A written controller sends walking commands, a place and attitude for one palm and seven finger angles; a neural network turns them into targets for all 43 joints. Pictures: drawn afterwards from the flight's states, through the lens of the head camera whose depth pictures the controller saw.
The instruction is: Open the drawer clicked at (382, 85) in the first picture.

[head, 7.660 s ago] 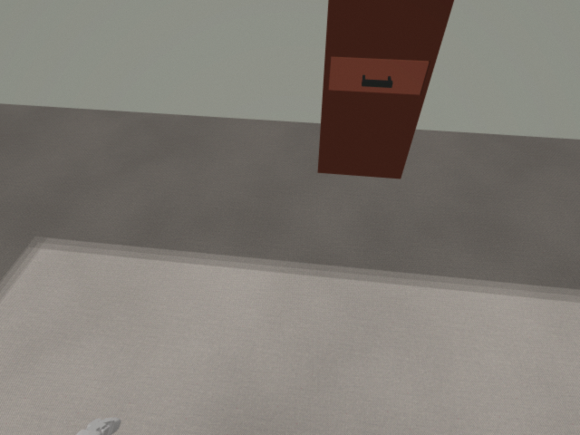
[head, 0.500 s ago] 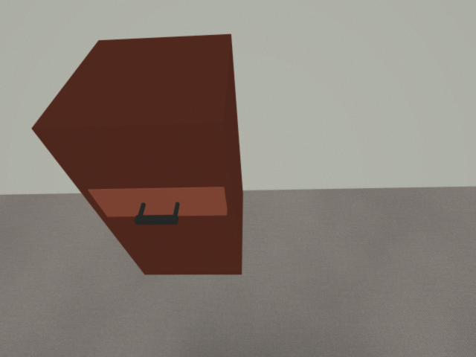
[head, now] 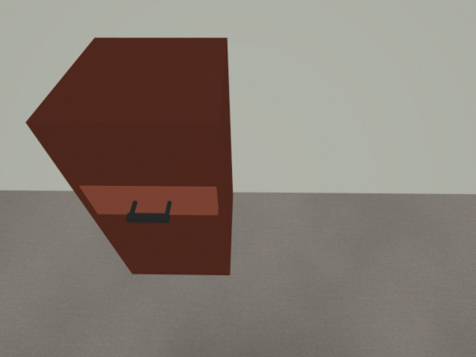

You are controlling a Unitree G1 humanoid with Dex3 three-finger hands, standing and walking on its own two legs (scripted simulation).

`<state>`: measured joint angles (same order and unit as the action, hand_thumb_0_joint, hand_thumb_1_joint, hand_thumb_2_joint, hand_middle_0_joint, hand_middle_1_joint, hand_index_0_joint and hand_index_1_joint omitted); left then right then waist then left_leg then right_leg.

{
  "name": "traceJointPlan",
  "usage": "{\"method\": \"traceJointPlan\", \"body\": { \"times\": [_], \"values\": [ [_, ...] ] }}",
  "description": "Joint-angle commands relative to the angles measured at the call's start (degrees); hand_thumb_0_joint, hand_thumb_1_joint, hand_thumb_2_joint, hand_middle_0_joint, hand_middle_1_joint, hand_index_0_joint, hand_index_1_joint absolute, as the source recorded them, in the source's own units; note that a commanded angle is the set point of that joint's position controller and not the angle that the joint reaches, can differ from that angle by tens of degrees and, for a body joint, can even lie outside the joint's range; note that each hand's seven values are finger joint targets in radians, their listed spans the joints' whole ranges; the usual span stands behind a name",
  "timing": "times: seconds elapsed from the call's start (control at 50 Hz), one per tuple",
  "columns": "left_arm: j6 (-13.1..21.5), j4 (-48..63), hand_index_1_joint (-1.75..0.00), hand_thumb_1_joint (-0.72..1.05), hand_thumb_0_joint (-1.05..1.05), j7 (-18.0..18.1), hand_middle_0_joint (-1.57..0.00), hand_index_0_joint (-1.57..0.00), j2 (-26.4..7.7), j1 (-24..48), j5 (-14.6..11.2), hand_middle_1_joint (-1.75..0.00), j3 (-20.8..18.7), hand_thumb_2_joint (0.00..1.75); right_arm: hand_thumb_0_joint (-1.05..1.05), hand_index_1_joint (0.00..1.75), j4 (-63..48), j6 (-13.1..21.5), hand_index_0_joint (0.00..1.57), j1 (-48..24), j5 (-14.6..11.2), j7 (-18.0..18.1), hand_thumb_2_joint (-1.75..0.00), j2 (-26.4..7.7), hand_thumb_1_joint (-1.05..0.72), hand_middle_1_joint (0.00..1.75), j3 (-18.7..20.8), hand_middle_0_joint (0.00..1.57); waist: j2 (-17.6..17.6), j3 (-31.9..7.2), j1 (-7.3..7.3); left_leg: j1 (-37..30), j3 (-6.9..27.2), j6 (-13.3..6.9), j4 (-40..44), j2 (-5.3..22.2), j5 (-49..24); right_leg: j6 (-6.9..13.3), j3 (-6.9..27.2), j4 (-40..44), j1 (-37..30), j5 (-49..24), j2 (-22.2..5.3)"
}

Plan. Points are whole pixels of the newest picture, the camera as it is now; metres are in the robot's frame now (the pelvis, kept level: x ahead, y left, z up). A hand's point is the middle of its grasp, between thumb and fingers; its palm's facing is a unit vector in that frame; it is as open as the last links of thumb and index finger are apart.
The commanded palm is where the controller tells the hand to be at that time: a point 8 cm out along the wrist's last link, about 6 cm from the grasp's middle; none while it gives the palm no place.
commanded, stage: look again from close up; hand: left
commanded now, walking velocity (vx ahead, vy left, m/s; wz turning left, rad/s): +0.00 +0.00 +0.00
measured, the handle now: (149, 211) +0.53 +0.30 -0.23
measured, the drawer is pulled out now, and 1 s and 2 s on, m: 0.00 0.00 0.00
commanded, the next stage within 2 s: raise the hand with hooked fingers in 0.48 s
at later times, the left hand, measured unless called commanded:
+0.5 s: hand out of the picture +0.01 +0.23 -0.18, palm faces +0.01 -0.98 -0.20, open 7.4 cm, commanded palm none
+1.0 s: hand (109, 339) +0.16 +0.24 -0.08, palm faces -0.08 -0.15 -0.98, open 8.6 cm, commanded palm +0.16 +0.27 -0.02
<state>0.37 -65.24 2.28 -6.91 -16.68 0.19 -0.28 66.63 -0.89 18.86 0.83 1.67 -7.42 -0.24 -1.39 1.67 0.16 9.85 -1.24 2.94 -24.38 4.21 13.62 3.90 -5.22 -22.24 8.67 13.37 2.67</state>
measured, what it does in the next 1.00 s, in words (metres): stands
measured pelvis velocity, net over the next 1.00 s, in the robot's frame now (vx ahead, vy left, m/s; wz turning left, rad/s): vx -0.01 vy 0.03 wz -0.08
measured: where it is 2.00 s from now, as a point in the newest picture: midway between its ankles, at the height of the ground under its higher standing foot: outside the picture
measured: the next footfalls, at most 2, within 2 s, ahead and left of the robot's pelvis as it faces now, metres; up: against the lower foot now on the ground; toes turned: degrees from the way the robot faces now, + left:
none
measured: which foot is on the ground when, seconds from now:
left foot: down 0.00-1.00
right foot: down 0.00-1.00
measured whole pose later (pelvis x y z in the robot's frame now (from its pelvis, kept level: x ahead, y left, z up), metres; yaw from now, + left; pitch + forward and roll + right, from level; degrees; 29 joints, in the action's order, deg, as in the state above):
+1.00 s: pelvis -0.01 +0.03 -0.04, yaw -4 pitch +11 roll +2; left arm 3.1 -2.6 27.6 -16.4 -28.0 63.8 5.2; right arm 26.9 -2.4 3.3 3.4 -3.8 -15.3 3.0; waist 1.5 -7.7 -4.7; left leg 32.5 -7.2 -0.7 -45.7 1.0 23.7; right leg 1.7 1.6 -49.5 36.7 23.5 -0.1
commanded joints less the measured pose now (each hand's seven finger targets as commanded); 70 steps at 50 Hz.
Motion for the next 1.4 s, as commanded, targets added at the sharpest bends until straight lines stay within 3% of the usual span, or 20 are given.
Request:
{"method": "traceJointPlan", "body": {
  "times": [0.0,0.06,0.12,0.54,0.56,0.58,0.6,0.62,0.64,0.7,0.74,0.78,0.82,0.88,0.94,1.0,1.06,1.12,1.2,1.38],
  "values": [
    [3.36,3.66,-0.3,0.9,0.0,1.56,-0.2,-0.2,-9.45,-4.81,1.17,-0.3,-1.38,0.9,0.0,0.3,-7.39,1.67,0.2,1.79,-0.67,-0.25,-0.9,-2.56,-0.9,0.3,1.2,0.2,1.01,-3.97,1.49,7.2,1.47,-2.87,-15.15,0.11,8.82,1.42,13.04,2.48,-1.34,-29.33,-17.01],
    [2.78,5.15,-0.3,0.9,0.0,0.84,-0.2,-0.2,-7.4,-1.78,0.71,-0.3,-1.21,0.9,0.0,0.3,-6.94,2.08,0.2,5.85,-0.06,-0.39,-0.9,-2.5,-0.9,0.3,0.76,0.2,4.0,-3.15,2.5,1.12,0.83,-3.42,-3.83,-0.84,0.23,2.12,9.28,0.51,4.14,-8.6,-11.99],
    [1.71,4.56,-0.3,0.9,0.0,0.52,-0.2,-0.2,-4.96,-3.25,0.58,-0.3,-0.53,0.9,0.0,0.3,-6.85,2.69,0.2,5.86,0.36,-0.06,-0.9,-4.66,-0.9,0.3,0.53,0.2,-2.41,2.72,0.74,6.01,4.55,-5.11,-0.06,2.5,-5.13,-0.16,7.09,-1.72,5.74,0.1,-7.28],
    [0.68,2.93,-0.3,0.9,0.0,-0.13,-0.2,-0.2,-5.43,-4.82,0.53,-0.3,0.1,0.9,0.0,0.3,-4.03,3.23,0.2,3.52,0.02,0.42,-0.9,-6.21,-0.9,0.3,-0.36,0.2,0.37,3.03,-0.62,3.69,5.1,-6.13,4.93,1.98,-8.51,-2.15,5.84,-2.6,2.29,-4.26,-7.69],
    [1.68,1.41,-0.3,0.9,0.0,2.16,-0.2,-0.2,-7.89,-7.44,1.13,-0.3,0.15,0.9,0.0,0.3,-8.34,3.21,0.2,-2.69,-0.91,-0.21,-0.9,-8.61,-0.9,0.3,0.27,0.2,5.85,6.26,-2.36,8.02,2.85,-4.12,-5.74,2.64,-15.68,-2.84,8.4,-0.92,4.92,-20.75,-10.54],
    [10.79,90.62,-0.32,0.88,0.0,2.95,-0.2,-0.2,-24.43,37.67,9.03,-0.32,1.26,0.89,0.0,0.3,-28.44,11.65,0.2,-2.48,-3.71,1.8,-0.9,-17.06,-0.9,0.3,0.96,0.2,-13.34,-23.31,3.57,-9.57,2.63,-5.1,0.8,-2.67,-23.51,-0.82,9.03,-8.14,1.76,-17.04,-3.6],
    [5.8,74.29,-0.33,0.85,0.0,7.45,-0.2,-0.2,-20.73,11.68,10.65,-0.33,0.1,0.88,0.0,0.3,-24.97,17.57,0.2,-6.84,-2.89,4.11,-0.9,-12.6,-0.9,0.3,0.71,0.2,-18.38,-22.51,-1.22,-14.17,3.37,-2.66,0.53,0.53,-32.95,-0.46,3.61,-13.1,7.46,-1.91,-3.5],
    [-3.01,68.31,-0.34,0.83,0.0,10.33,-0.21,-0.21,-10.28,-3.63,10.31,-0.34,4.65,0.87,0.0,0.3,-23.94,19.46,0.2,-7.22,-3.7,4.0,-0.9,-10.21,-0.9,0.3,2.12,0.2,-13.47,-14.39,0.06,-5.26,4.25,-0.36,3.51,0.43,-26.01,-2.02,1.17,-16.13,13.06,6.92,-2.88],
    [-4.42,68.42,-0.36,0.81,0.0,10.71,-0.21,-0.21,-3.68,-4.55,13.12,-0.36,9.96,0.86,0.0,0.3,-23.7,20.21,0.2,-6.36,-3.64,3.78,-0.9,-9.57,-0.9,0.3,1.67,0.2,-8.78,-8.28,0.85,-1.39,3.48,-1.56,1.74,-0.63,-21.19,-2.26,1.31,-14.51,14.01,4.85,-2.77],
    [-3.58,69.15,-0.4,0.74,0.0,15.78,-0.21,-0.21,-11.27,-3.85,30.83,-0.4,8.06,0.83,0.0,0.3,-30.75,18.26,0.2,-9.54,0.19,2.21,-0.9,-14.21,-0.9,0.3,2.61,0.2,3.54,-5.0,2.26,10.19,5.81,-3.34,-5.67,-2.96,-5.88,-0.8,2.36,-11.53,19.38,2.71,-1.36],
    [-3.92,65.2,-0.43,0.69,0.0,18.94,-0.22,-0.22,-9.86,-13.64,42.76,-0.43,7.77,0.81,0.0,0.3,-36.52,14.56,0.2,-11.63,1.68,0.2,-0.9,-13.99,-0.9,0.3,4.11,0.2,9.4,-8.75,-1.37,12.92,3.82,-3.1,-8.69,-4.35,-2.53,-0.23,3.4,-12.72,20.61,9.8,-0.31],
    [-3.28,59.62,-0.47,0.64,0.0,21.03,-0.22,-0.22,-8.0,-22.92,51.58,-0.47,7.89,0.79,0.0,0.3,-40.31,9.13,0.2,-15.3,2.61,-1.96,-0.9,-14.05,-0.9,0.3,4.72,0.2,13.53,-4.93,-4.39,18.16,1.68,-3.07,-10.48,-5.11,0.18,0.79,5.67,-12.44,22.61,11.55,-0.02],
    [-0.48,60.4,-0.5,0.6,0.0,22.29,-0.22,-0.22,-10.68,-27.05,56.65,-0.5,3.89,0.77,0.0,0.3,-43.3,4.68,0.2,-17.8,2.16,-4.02,-0.9,-13.21,-0.9,0.3,4.59,0.2,13.3,-8.19,-7.68,20.42,0.25,-2.89,-12.25,-5.64,-3.49,1.56,8.62,-14.88,18.89,2.95,-0.27],
    [2.61,67.16,-0.54,0.53,0.0,25.37,-0.23,-0.23,-16.29,-23.03,62.0,-0.54,-1.23,0.74,0.0,0.3,-46.65,1.13,0.2,-20.32,1.87,-5.47,-0.9,-12.13,-0.9,0.3,3.81,0.2,7.12,-12.81,-9.1,20.42,-0.34,-2.91,-14.32,-6.06,-5.1,1.7,9.83,-18.52,18.78,-1.59,-0.73],
    [2.44,75.08,-0.58,0.46,0.0,29.77,-0.23,-0.23,-19.64,-7.74,66.45,-0.58,-3.29,0.71,0.0,0.3,-47.5,-1.04,0.2,-19.6,3.06,-5.76,-0.9,-11.66,-0.9,0.3,4.39,0.2,2.71,-15.96,-6.62,18.23,1.22,-3.57,-18.64,-6.51,-3.57,1.47,13.79,-19.65,26.39,2.38,-0.95],
    [2.83,80.69,-0.63,0.39,0.0,31.75,-0.24,-0.24,-22.44,2.2,65.47,-0.63,-5.17,0.68,0.0,0.3,-47.12,-1.37,0.2,-18.5,3.26,-4.54,-0.9,-11.35,-0.9,0.3,4.83,0.2,-1.89,-22.62,-4.02,14.15,1.46,-4.45,-23.14,-6.6,-3.82,0.93,15.08,-20.83,28.31,0.12,-1.68],
    [2.77,80.42,-0.68,0.32,0.0,30.84,-0.24,-0.24,-21.97,7.18,63.09,-0.68,-3.28,0.65,0.0,0.3,-45.8,-1.06,0.2,-18.52,3.46,-3.41,-0.9,-11.49,-0.9,0.3,4.35,0.2,-2.12,-21.92,-0.97,13.92,1.72,-5.01,-25.43,-6.73,-2.55,0.02,13.99,-20.67,30.21,-0.24,-1.9],
    [0.61,78.87,-0.72,0.25,0.0,27.23,-0.25,-0.25,-20.77,7.75,60.53,-0.72,-0.91,0.62,0.0,0.3,-45.27,-1.34,0.2,-19.62,3.23,-2.57,-0.9,-11.39,-0.9,0.3,3.5,0.2,-0.8,-20.45,-0.46,15.84,1.16,-5.42,-23.83,-6.86,-3.39,-0.72,12.11,-19.34,24.47,-5.09,-1.64],
    [-2.82,75.32,-0.78,0.15,0.0,20.66,-0.25,-0.25,-22.48,0.88,58.07,-0.78,-1.55,0.58,0.0,0.3,-44.92,-1.66,0.2,-19.66,2.29,-1.43,-0.9,-10.93,-0.9,0.3,2.34,0.2,5.47,-19.68,-3.11,18.55,0.06,-5.23,-18.66,-6.91,-5.5,-2.03,11.84,-16.44,11.54,-15.31,-2.42],
    [2.03,78.08,-0.92,-0.06,0.0,19.22,-0.27,-0.27,-25.34,0.47,57.55,-0.92,-7.42,0.49,0.0,0.3,-42.77,-0.62,0.2,-18.09,2.56,-1.34,-0.9,-10.86,-0.9,0.3,2.94,0.2,3.26,-19.66,-4.92,16.26,0.13,-4.91,-13.72,-6.94,-9.11,-1.96,11.17,-15.03,5.45,-21.72,-3.21]
  ]
}}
